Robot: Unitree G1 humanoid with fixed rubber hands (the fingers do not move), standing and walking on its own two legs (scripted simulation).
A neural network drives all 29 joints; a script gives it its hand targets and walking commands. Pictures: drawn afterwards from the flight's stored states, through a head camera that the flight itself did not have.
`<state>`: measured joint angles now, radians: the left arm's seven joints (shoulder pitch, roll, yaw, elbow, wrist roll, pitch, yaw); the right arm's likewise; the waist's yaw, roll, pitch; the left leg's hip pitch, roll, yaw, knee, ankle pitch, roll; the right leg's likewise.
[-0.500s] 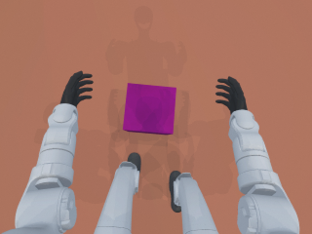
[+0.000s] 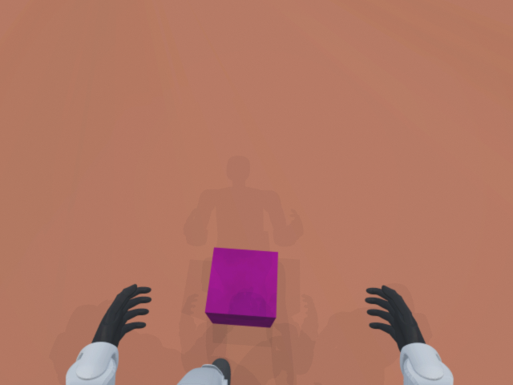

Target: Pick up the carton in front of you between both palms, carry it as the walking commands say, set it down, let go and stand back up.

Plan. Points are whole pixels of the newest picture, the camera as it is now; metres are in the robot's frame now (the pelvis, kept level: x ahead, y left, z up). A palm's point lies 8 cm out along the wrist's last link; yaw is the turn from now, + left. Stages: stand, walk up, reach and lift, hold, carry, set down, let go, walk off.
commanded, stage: let go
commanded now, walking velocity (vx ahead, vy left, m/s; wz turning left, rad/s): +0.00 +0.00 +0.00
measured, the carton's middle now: (243, 289) +0.38 +0.04 -0.64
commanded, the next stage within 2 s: stand in 0.50 s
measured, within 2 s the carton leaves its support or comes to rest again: neither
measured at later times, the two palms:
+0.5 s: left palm (110, 344) +0.17 +0.23 -0.06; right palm (421, 354) +0.17 -0.24 -0.06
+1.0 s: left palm (72, 363) +0.14 +0.29 -0.09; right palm (452, 368) +0.15 -0.29 -0.08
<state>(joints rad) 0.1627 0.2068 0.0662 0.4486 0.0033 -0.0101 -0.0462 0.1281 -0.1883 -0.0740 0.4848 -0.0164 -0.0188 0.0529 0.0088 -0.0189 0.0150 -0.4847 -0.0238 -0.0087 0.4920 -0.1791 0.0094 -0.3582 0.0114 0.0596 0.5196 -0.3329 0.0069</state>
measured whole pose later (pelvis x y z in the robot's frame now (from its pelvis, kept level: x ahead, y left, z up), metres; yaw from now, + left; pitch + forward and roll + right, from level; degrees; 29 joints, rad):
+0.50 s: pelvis +0.01 -0.01 +0.01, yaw -1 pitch -4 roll +1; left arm 0.23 0.22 0.05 0.40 0.02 0.15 -0.06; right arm 0.21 -0.19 -0.04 0.43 -0.02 0.11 0.07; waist 0.00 -0.04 0.12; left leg -0.15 -0.03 0.01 0.42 -0.20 0.00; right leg -0.03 0.00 0.07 0.44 -0.34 0.00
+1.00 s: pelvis +0.03 +0.00 +0.00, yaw -1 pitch +0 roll +0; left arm 0.23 0.35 0.03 0.73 0.03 0.02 0.03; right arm 0.13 -0.33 -0.03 0.84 -0.03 0.00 -0.02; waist 0.00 -0.04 0.00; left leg -0.24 -0.02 0.01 0.51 -0.26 0.01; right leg -0.08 0.01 0.07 0.46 -0.37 0.01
